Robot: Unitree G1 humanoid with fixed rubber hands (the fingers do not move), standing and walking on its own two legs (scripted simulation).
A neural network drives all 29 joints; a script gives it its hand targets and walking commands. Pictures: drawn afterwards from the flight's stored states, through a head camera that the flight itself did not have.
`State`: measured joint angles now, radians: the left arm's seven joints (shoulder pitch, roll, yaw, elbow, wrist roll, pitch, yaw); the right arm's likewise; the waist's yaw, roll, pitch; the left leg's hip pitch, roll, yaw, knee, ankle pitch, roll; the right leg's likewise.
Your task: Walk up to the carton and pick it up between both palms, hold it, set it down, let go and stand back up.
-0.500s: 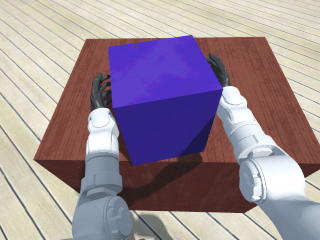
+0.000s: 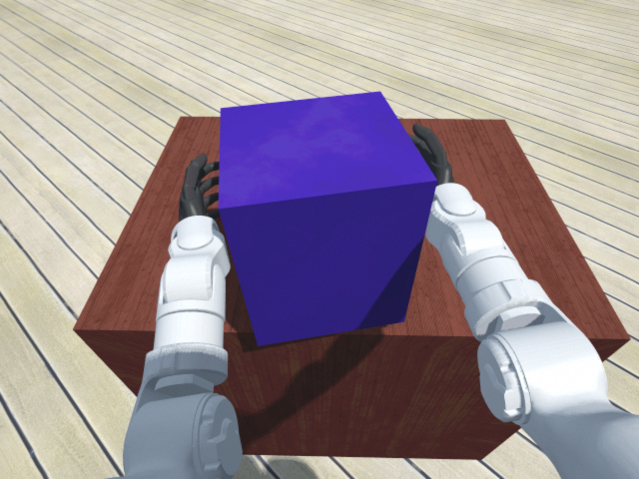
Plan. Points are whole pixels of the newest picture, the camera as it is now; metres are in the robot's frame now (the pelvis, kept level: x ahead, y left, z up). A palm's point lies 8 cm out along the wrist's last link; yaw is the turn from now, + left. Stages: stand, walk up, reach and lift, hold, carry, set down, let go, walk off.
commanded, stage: reach and lift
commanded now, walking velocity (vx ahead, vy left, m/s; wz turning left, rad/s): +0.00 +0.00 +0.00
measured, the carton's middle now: (317, 221) +0.42 +0.05 +0.11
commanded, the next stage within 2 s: none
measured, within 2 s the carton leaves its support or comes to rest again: neither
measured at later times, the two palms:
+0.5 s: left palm (183, 188) +0.36 +0.19 +0.21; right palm (457, 176) +0.39 -0.11 +0.21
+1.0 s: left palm (189, 164) +0.37 +0.18 +0.23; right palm (480, 162) +0.37 -0.12 +0.24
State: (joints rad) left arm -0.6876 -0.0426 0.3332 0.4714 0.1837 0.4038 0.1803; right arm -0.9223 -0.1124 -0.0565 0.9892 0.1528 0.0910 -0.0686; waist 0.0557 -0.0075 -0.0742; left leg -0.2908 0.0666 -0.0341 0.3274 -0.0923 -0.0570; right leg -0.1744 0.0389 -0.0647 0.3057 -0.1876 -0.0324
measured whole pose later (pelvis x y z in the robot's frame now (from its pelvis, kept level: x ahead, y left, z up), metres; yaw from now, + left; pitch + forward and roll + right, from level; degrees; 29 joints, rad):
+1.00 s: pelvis -0.01 +0.03 +0.00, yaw -1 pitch -7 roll -1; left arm -0.79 0.02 0.32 0.37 0.27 0.70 0.07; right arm -0.95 -0.10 -0.05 0.86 0.26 0.33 -0.16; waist -0.09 -0.04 -0.05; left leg -0.11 0.03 0.00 0.36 -0.13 -0.01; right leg 0.02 0.00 -0.03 0.29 -0.19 0.01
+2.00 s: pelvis +0.01 +0.02 +0.00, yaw +0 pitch -6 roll -1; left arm -0.79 0.07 0.33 0.26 0.20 0.84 0.03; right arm -0.97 -0.14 0.05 0.65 0.39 0.55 -0.29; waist -0.11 -0.02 -0.09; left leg -0.12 0.04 -0.01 0.39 -0.17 -0.03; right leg 0.03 0.01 -0.04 0.29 -0.22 0.01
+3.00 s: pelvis +0.00 +0.02 +0.00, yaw +0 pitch -3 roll -1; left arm -0.94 0.13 0.34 0.44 0.17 0.86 0.03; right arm -1.14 -0.17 0.04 0.83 0.43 0.61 -0.30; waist -0.09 -0.01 -0.17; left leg -0.19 0.05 -0.03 0.40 -0.15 -0.03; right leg -0.05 0.02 -0.05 0.30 -0.21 0.00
